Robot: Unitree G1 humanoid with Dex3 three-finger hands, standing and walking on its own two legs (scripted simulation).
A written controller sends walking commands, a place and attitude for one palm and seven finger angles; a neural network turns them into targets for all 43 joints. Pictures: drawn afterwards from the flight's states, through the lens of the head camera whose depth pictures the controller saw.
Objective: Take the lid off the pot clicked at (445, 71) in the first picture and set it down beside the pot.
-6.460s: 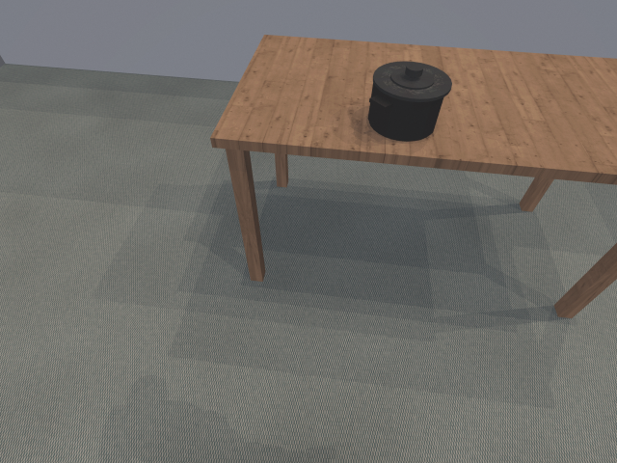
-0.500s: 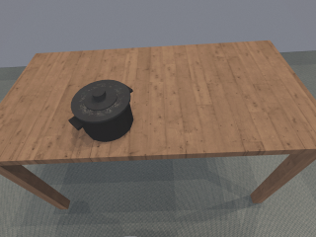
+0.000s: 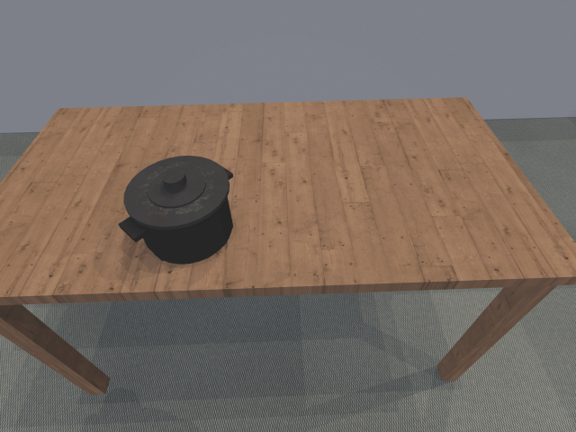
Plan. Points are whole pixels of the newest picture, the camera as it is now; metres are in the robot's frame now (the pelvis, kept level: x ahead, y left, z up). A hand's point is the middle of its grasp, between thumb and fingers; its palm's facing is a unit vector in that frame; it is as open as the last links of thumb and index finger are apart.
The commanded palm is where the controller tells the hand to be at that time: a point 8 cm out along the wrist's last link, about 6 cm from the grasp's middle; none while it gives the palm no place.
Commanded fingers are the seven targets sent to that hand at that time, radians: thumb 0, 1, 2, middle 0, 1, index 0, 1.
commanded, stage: look again from close up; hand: left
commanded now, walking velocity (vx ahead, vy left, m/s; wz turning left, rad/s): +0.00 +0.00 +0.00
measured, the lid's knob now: (174, 178) +0.52 +0.24 +0.06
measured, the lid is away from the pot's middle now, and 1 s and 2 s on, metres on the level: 0.00 0.00 0.00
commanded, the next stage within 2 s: lift the closed hand beside the body in 1.12 s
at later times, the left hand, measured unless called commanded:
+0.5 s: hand out of the picture -0.02 +0.22 -0.19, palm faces +0.03 -0.99 -0.15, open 7.4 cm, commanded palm none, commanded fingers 0.00 0.90 0.90 -0.20 -0.30 -0.20 -0.30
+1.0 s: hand out of the picture -0.01 +0.24 -0.19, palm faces +0.02 -0.99 -0.15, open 7.4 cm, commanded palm none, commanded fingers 0.00 0.90 0.90 -0.20 -0.30 -0.20 -0.30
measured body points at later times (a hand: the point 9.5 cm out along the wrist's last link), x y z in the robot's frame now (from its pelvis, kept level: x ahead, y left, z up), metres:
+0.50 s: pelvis -0.01 +0.06 -0.01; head -0.01 +0.08 +0.44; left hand -0.02 +0.28 -0.17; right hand +0.00 -0.16 -0.16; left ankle -0.01 +0.14 -0.74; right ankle +0.01 -0.09 -0.74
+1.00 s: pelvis +0.01 +0.08 +0.00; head +0.01 +0.10 +0.45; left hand -0.01 +0.29 -0.17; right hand +0.01 -0.15 -0.15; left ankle -0.01 +0.14 -0.74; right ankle +0.01 -0.09 -0.74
